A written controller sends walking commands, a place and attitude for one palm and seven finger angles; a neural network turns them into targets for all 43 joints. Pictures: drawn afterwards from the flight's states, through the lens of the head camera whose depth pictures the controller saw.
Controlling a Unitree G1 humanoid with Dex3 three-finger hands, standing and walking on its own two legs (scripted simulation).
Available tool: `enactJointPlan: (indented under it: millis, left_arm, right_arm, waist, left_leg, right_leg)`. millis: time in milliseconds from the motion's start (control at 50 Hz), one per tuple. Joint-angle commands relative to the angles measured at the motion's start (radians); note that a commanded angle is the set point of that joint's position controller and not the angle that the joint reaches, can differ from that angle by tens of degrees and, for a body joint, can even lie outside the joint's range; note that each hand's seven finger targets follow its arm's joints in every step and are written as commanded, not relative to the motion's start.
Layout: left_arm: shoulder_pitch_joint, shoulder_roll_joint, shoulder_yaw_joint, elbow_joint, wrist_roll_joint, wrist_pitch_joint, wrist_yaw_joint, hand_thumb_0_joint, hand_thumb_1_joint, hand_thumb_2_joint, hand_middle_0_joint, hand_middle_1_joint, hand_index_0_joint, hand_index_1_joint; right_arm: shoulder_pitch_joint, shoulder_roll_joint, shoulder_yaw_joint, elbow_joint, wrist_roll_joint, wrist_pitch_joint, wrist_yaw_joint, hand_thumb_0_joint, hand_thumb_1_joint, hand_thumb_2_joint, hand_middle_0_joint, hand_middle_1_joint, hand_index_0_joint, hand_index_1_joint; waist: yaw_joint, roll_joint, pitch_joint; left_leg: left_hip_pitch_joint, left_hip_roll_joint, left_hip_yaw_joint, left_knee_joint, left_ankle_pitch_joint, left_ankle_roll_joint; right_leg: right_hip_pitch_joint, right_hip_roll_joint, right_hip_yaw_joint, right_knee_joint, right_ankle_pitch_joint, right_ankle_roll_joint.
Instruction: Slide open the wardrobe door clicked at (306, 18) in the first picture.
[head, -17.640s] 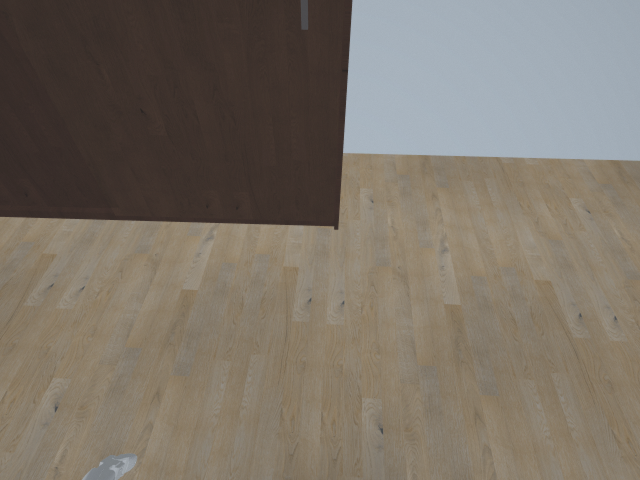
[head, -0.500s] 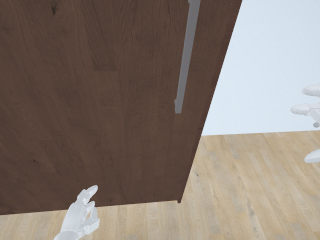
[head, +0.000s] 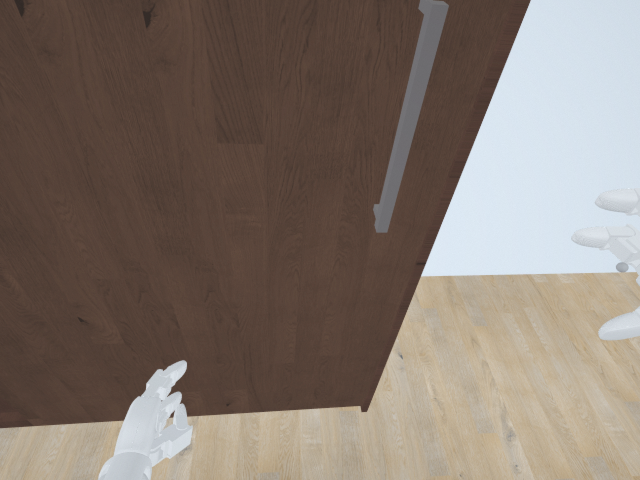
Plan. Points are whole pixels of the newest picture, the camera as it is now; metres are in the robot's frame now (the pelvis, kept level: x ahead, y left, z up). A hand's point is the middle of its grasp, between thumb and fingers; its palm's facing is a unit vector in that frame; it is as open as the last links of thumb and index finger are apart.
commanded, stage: move the hooked fingers beside the handle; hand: right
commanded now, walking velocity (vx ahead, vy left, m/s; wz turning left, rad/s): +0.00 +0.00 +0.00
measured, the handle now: (400, 133) +0.49 -0.08 +0.23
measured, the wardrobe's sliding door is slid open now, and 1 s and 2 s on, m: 0.00 0.00 0.00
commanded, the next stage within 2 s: none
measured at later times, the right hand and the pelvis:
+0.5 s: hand (547, 229) +0.33 -0.22 +0.22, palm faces -0.06 +0.99 -0.09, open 14.0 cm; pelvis +0.01 -0.01 +0.00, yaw +0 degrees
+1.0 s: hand (498, 202) +0.38 -0.19 +0.21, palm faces -0.06 +1.00 -0.04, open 14.0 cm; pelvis +0.01 -0.01 +0.00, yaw +1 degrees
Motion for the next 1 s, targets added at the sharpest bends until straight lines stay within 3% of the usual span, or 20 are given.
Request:
enactJointPlan:
  millis: [0, 40, 120, 180, 220, 240, 280, 360, 440, 520, 540, 580, 640, 700, 760, 800, 840, 900, 940, 980]
  left_arm:
    - [-0.147, 0.101, 0.043, -0.174, -0.002, -0.057, 0.009, 0.0, 0.9, 0.9, -0.2, -0.3, -0.2, -0.3]
    - [-0.142, 0.099, 0.044, -0.169, -0.003, -0.057, 0.012, 0.0, 0.9, 0.9, -0.2, -0.3, -0.2, -0.3]
    - [-0.142, 0.093, 0.041, -0.171, -0.004, -0.066, 0.02, 0.0, 0.9, 0.9, -0.2, -0.3, -0.2, -0.3]
    - [-0.136, 0.095, 0.042, -0.16, 0.0, -0.059, 0.02, 0.0, 0.9, 0.9, -0.2, -0.3, -0.2, -0.3]
    - [-0.138, 0.092, 0.041, -0.161, -0.002, -0.055, 0.018, 0.0, 0.9, 0.9, -0.2, -0.3, -0.2, -0.3]
    - [-0.135, 0.091, 0.04, -0.161, 0.0, -0.051, 0.015, 0.0, 0.9, 0.9, -0.2, -0.3, -0.2, -0.3]
    - [-0.144, 0.087, 0.037, -0.167, -0.001, -0.049, 0.012, 0.0, 0.9, 0.9, -0.2, -0.3, -0.2, -0.3]
    - [-0.141, 0.088, 0.04, -0.171, 0.004, -0.04, 0.007, 0.0, 0.9, 0.9, -0.2, -0.3, -0.2, -0.3]
    - [-0.141, 0.08, 0.041, -0.166, 0.006, -0.028, 0.002, 0.0, 0.9, 0.9, -0.2, -0.3, -0.2, -0.3]
    - [-0.149, 0.078, 0.04, -0.164, 0.006, -0.013, 0.005, 0.0, 0.9, 0.9, -0.2, -0.3, -0.2, -0.3]
    - [-0.142, 0.081, 0.044, -0.158, 0.007, -0.008, 0.006, 0.0, 0.9, 0.9, -0.2, -0.3, -0.2, -0.3]
    - [-0.141, 0.084, 0.045, -0.153, 0.007, 0.001, 0.01, 0.0, 0.9, 0.9, -0.2, -0.3, -0.2, -0.3]
    - [-0.149, 0.075, 0.042, -0.153, 0.005, 0.007, 0.012, 0.0, 0.9, 0.9, -0.2, -0.3, -0.2, -0.3]
    - [-0.14, 0.08, 0.043, -0.144, 0.009, 0.015, 0.016, 0.0, 0.9, 0.9, -0.2, -0.3, -0.2, -0.3]
    - [-0.133, 0.083, 0.046, -0.141, 0.011, 0.025, 0.013, 0.0, 0.9, 0.9, -0.2, -0.3, -0.2, -0.3]
    - [-0.135, 0.079, 0.045, -0.141, 0.009, 0.033, 0.01, 0.0, 0.9, 0.9, -0.2, -0.3, -0.2, -0.3]
    - [-0.126, 0.083, 0.052, -0.14, 0.01, 0.039, 0.006, 0.0, 0.9, 0.9, -0.2, -0.3, -0.2, -0.3]
    - [-0.123, 0.083, 0.05, -0.137, 0.007, 0.049, 0.007, 0.0, 0.9, 0.9, -0.2, -0.3, -0.2, -0.3]
    - [-0.113, 0.087, 0.055, -0.132, 0.009, 0.054, 0.008, 0.0, 0.9, 0.9, -0.2, -0.3, -0.2, -0.3]
    - [-0.113, 0.085, 0.053, -0.137, 0.009, 0.058, 0.008, 0.0, 0.9, 0.9, -0.2, -0.3, -0.2, -0.3]
  right_arm:
    - [-0.314, -0.309, -0.104, -0.185, 0.024, -0.059, -0.021, 0.0, 0.5, -0.3, 0.3, 1.2, 0.3, 1.2]
    - [-0.356, -0.294, -0.065, -0.191, 0.015, -0.066, -0.028, 0.0, 0.5, -0.3, 0.3, 1.2, 0.3, 1.2]
    - [-0.447, -0.246, -0.004, -0.213, -0.002, -0.078, -0.052, 0.0, 0.5, -0.3, 0.3, 1.2, 0.3, 1.2]
    - [-0.439, -0.247, -0.013, -0.168, -0.008, -0.07, -0.072, 0.0, 0.5, -0.3, 0.3, 1.2, 0.3, 1.2]
    - [-0.467, -0.229, 0.008, -0.16, -0.017, -0.063, -0.081, 0.0, 0.5, -0.3, 0.3, 1.2, 0.3, 1.2]
    - [-0.444, -0.224, 0.012, -0.159, -0.017, -0.06, -0.091, 0.0, 0.5, -0.3, 0.3, 1.2, 0.3, 1.2]
    - [-0.492, -0.178, 0.057, -0.179, -0.026, -0.055, -0.104, 0.0, 0.5, -0.3, 0.3, 1.2, 0.3, 1.2]
    - [-0.46, -0.189, 0.026, -0.217, -0.029, -0.054, -0.137, 0.0, 0.5, -0.3, 0.3, 1.2, 0.3, 1.2]
    - [-0.458, -0.14, 0.06, -0.216, -0.037, -0.036, -0.167, 0.0, 0.5, -0.3, 0.3, 1.2, 0.3, 1.2]
    - [-0.519, -0.096, 0.106, -0.222, -0.052, -0.017, -0.2, 0.0, 0.5, -0.3, 0.3, 1.2, 0.3, 1.2]
    - [-0.516, -0.115, 0.088, -0.212, -0.053, -0.016, -0.209, 0.0, 0.5, -0.3, 0.3, 1.2, 0.3, 1.2]
    - [-0.544, -0.111, 0.095, -0.182, -0.059, -0.01, -0.216, 0.0, 0.5, -0.3, 0.3, 1.2, 0.3, 1.2]
    - [-0.622, -0.052, 0.17, -0.198, -0.07, -0.017, -0.225, 0.0, 0.5, -0.3, 0.3, 1.2, 0.3, 1.2]
    - [-0.663, -0.049, 0.173, -0.168, -0.073, -0.024, -0.236, 0.0, 0.5, -0.3, 0.3, 1.2, 0.3, 1.2]
    - [-0.64, -0.08, 0.139, -0.128, -0.075, -0.026, -0.249, 0.0, 0.5, -0.3, 0.3, 1.2, 0.3, 1.2]
    - [-0.667, -0.042, 0.176, -0.108, -0.08, -0.023, -0.253, 0.0, 0.5, -0.3, 0.3, 1.2, 0.3, 1.2]
    - [-0.646, -0.063, 0.156, -0.095, -0.082, -0.026, -0.26, 0.0, 0.5, -0.3, 0.3, 1.2, 0.3, 1.2]
    - [-0.731, -0.031, 0.199, -0.075, -0.09, -0.029, -0.268, 0.0, 0.5, -0.3, 0.3, 1.2, 0.3, 1.2]
    - [-0.707, -0.063, 0.169, -0.036, -0.091, -0.031, -0.278, 0.0, 0.5, -0.3, 0.3, 1.2, 0.3, 1.2]
    - [-0.769, -0.043, 0.193, -0.06, -0.095, -0.045, -0.282, 0.0, 0.5, -0.3, 0.3, 1.2, 0.3, 1.2]
  waist:
    - [0.001, -0.003, -0.171]
    - [0.008, 0.005, -0.156]
    - [0.017, -0.046, -0.175]
    - [0.013, 0.018, -0.183]
    - [0.012, -0.034, -0.188]
    - [0.005, -0.003, -0.172]
    - [0.013, -0.032, -0.185]
    - [-0.002, 0.02, -0.244]
    - [-0.001, 0.03, -0.214]
    - [0.013, -0.003, -0.202]
    - [0.009, 0.05, -0.201]
    - [0.018, 0.058, -0.208]
    - [0.031, -0.002, -0.197]
    - [0.035, 0.014, -0.226]
    - [0.023, 0.037, -0.233]
    - [0.032, 0.028, -0.222]
    - [0.023, 0.061, -0.238]
    - [0.044, 0.022, -0.222]
    - [0.036, 0.067, -0.22]
    - [0.043, 0.029, -0.244]
  left_leg:
    - [-0.028, 0.069, -0.087, -0.071, 0.314, -0.045]
    - [-0.039, 0.065, -0.088, -0.078, 0.294, -0.043]
    - [-0.071, 0.052, -0.051, -0.069, 0.243, -0.024]
    - [-0.049, 0.054, -0.056, -0.072, 0.266, -0.025]
    - [-0.059, 0.053, -0.047, -0.067, 0.252, -0.021]
    - [-0.05, 0.052, -0.042, -0.071, 0.256, -0.016]
    - [-0.061, 0.051, -0.037, -0.064, 0.258, -0.014]
    - [-0.011, 0.049, -0.032, -0.053, 0.309, -0.012]
    - [-0.024, 0.048, -0.026, -0.055, 0.315, -0.011]
    - [-0.047, 0.05, -0.028, -0.058, 0.283, -0.011]
    - [-0.032, 0.047, -0.027, -0.064, 0.289, -0.012]
    - [-0.034, 0.048, -0.031, -0.066, 0.291, -0.014]
    - [-0.055, 0.049, -0.033, -0.07, 0.274, -0.009]
    - [-0.039, 0.051, -0.035, -0.068, 0.29, -0.008]
    - [-0.008, 0.052, -0.037, -0.067, 0.327, -0.006]
    - [-0.017, 0.053, -0.035, -0.066, 0.332, -0.007]
    - [0.001, 0.051, -0.04, -0.07, 0.351, -0.008]
    - [-0.018, 0.053, -0.041, -0.07, 0.337, -0.007]
    - [-0.012, 0.049, -0.045, -0.081, 0.332, -0.009]
    - [0.0, 0.054, -0.047, -0.072, 0.355, -0.006]
  right_leg:
    - [0.108, -0.015, 0.053, -0.023, 0.203, -0.015]
    - [0.115, -0.018, 0.054, -0.024, 0.205, -0.016]
    - [0.161, -0.013, 0.062, -0.049, 0.189, -0.017]
    - [0.146, -0.015, 0.062, -0.049, 0.202, -0.02]
    - [0.16, -0.013, 0.06, -0.058, 0.199, -0.016]
    - [0.15, -0.018, 0.066, -0.061, 0.21, -0.013]
    - [0.169, -0.017, 0.066, -0.068, 0.217, -0.013]
    - [0.182, -0.02, 0.065, -0.071, 0.274, -0.013]
    - [0.185, -0.027, 0.062, -0.075, 0.291, -0.008]
    - [0.195, -0.025, 0.062, -0.085, 0.262, -0.004]
    - [0.189, -0.028, 0.064, -0.084, 0.266, -0.006]
    - [0.19, -0.025, 0.059, -0.086, 0.261, -0.01]
    - [0.214, -0.027, 0.061, -0.087, 0.258, -0.007]
    - [0.225, -0.024, 0.062, -0.088, 0.27, -0.008]
    - [0.208, -0.023, 0.057, -0.088, 0.297, -0.008]
    - [0.208, -0.023, 0.052, -0.088, 0.301, -0.006]
    - [0.205, -0.026, 0.049, -0.082, 0.313, -0.01]
    - [0.203, -0.023, 0.044, -0.086, 0.295, -0.009]
    - [0.192, -0.027, 0.044, -0.086, 0.288, -0.014]
    - [0.205, -0.023, 0.04, -0.086, 0.308, -0.014]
